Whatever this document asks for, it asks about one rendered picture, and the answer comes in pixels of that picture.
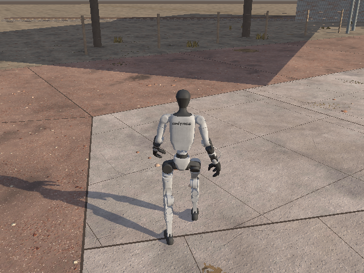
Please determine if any right robot forearm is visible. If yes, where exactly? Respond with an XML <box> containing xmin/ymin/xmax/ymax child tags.
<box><xmin>205</xmin><ymin>138</ymin><xmax>219</xmax><ymax>164</ymax></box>

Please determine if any right robot hand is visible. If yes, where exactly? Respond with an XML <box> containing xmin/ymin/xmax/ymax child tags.
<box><xmin>208</xmin><ymin>162</ymin><xmax>221</xmax><ymax>177</ymax></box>

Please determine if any left robot hand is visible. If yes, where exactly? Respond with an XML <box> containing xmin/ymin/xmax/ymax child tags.
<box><xmin>153</xmin><ymin>148</ymin><xmax>166</xmax><ymax>158</ymax></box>

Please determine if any robot torso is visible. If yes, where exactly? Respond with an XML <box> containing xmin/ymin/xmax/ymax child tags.
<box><xmin>169</xmin><ymin>112</ymin><xmax>196</xmax><ymax>171</ymax></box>

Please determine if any right robot upper arm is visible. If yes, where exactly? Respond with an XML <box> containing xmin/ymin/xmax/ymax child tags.
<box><xmin>195</xmin><ymin>115</ymin><xmax>210</xmax><ymax>147</ymax></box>

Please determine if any left robot forearm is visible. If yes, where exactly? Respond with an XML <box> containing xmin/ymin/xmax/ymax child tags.
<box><xmin>153</xmin><ymin>136</ymin><xmax>161</xmax><ymax>151</ymax></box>

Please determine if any right robot thigh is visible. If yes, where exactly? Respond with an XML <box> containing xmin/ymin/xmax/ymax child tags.
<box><xmin>189</xmin><ymin>158</ymin><xmax>201</xmax><ymax>189</ymax></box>

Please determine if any left robot upper arm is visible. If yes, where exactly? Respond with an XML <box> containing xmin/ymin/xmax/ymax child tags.
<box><xmin>155</xmin><ymin>114</ymin><xmax>171</xmax><ymax>144</ymax></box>

